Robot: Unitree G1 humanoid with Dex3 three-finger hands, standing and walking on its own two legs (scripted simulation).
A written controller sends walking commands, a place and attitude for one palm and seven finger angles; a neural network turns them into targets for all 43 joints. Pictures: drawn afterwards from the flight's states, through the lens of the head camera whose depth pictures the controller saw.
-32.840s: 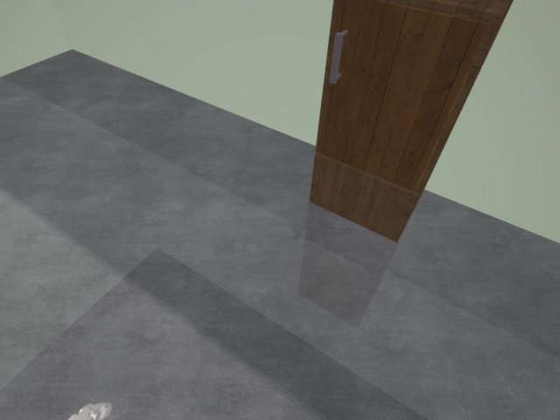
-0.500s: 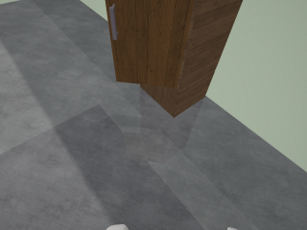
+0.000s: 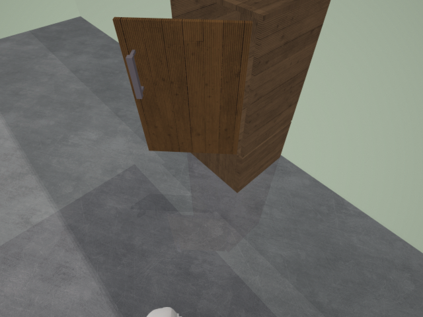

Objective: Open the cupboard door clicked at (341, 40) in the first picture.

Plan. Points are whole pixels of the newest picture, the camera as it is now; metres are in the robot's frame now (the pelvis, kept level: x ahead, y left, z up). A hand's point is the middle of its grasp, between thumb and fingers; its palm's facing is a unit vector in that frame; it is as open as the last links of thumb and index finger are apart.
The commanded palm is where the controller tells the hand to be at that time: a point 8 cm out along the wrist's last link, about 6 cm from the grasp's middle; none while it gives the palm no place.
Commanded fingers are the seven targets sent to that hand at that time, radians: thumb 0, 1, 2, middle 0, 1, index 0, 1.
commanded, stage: take the last steps up to it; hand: left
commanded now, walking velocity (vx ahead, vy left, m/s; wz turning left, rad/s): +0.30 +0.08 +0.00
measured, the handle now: (136, 75) +0.84 +0.30 -0.01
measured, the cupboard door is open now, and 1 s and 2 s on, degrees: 44 44 44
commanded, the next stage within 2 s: come to a stop and stand still in 0.52 s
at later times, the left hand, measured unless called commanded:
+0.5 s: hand (109, 273) +0.24 +0.26 -0.17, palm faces +0.02 -0.99 -0.17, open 7.3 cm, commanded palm none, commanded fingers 0.00 0.90 0.90 -0.20 -0.30 -0.20 -0.30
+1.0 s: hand (128, 232) +0.35 +0.25 -0.19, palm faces +0.00 -0.98 -0.18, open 7.3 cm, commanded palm none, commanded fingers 0.00 0.90 0.90 -0.20 -0.30 -0.20 -0.30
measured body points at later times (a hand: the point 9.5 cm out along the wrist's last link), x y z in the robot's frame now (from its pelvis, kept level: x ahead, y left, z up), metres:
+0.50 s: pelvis +0.18 +0.08 +0.00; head +0.20 +0.09 +0.45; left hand +0.24 +0.31 -0.16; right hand +0.19 -0.15 -0.15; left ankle +0.17 +0.16 -0.75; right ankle +0.22 -0.06 -0.69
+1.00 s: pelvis +0.26 +0.07 -0.02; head +0.29 +0.09 +0.43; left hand +0.35 +0.30 -0.17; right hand +0.28 -0.16 -0.16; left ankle +0.27 +0.17 -0.75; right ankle +0.26 -0.05 -0.74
